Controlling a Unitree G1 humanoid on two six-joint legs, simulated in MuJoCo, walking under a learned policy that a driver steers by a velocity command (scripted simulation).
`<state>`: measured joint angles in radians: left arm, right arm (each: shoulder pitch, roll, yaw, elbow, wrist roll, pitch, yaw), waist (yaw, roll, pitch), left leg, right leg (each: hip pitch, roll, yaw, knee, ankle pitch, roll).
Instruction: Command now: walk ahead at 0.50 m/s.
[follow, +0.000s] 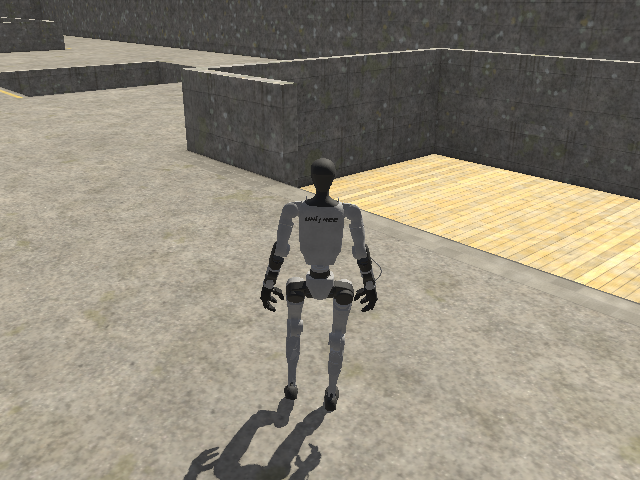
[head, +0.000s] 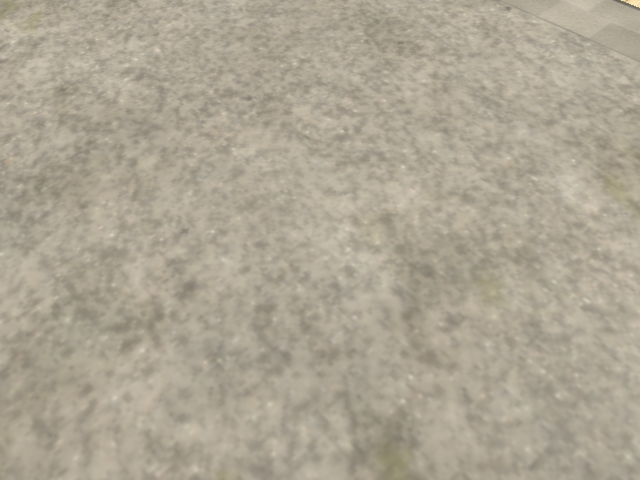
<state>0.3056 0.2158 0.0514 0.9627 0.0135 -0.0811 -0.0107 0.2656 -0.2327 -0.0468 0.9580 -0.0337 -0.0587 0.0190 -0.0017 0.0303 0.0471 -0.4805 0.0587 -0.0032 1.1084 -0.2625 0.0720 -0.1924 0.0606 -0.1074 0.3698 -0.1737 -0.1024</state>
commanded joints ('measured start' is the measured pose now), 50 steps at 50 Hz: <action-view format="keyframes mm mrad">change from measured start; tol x32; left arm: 1 63 97 15 -9 -6 -27 3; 50 -18 135 47 -51 11 30 10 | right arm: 1 42 -27 -5 -27 -5 17 10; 13 -338 -29 10 -148 10 4 10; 19 222 -229 -61 -25 -38 -43 -35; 50 69 -62 -18 -34 47 -30 -20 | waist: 1 -27 -79 8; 15 30 -94 63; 20 -101 181 -371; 50 44 -1 -51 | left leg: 1 -103 48 2 -41 87 -23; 14 -138 -12 70 -525 178 -3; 18 481 -8 12 -657 137 78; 20 797 405 -639 -821 -23 214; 25 324 216 -126 -950 111 75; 36 406 182 179 -975 394 63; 44 586 227 275 -540 998 47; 47 -113 -63 173 315 -283 -42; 50 -126 46 -22 184 -60 -9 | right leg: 1 34 -265 231 -246 176 -107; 17 257 -251 155 119 769 -61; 20 -366 4 109 887 -341 1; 21 -414 -72 161 922 -261 -8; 35 -457 -156 53 446 192 41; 44 -163 11 -67 225 -91 -97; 47 518 -486 800 -95 -121 -312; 50 167 -373 380 -148 149 -171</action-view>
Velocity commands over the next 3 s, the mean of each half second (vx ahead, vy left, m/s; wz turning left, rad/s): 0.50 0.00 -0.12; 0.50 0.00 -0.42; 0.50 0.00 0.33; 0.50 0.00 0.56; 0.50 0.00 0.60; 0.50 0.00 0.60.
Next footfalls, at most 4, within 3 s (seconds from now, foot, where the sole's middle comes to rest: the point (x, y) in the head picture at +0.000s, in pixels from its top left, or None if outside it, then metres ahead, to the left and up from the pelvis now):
0.36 left None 0.37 0.12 -0.78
0.90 right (404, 430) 0.60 -0.12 -0.78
1.46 left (369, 309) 0.91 -0.06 -0.78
1.98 right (413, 207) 1.25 -0.21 -0.78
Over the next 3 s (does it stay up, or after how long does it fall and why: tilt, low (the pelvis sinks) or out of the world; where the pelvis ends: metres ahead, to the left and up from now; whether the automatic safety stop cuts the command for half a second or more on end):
stays up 1.53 0.12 -0.01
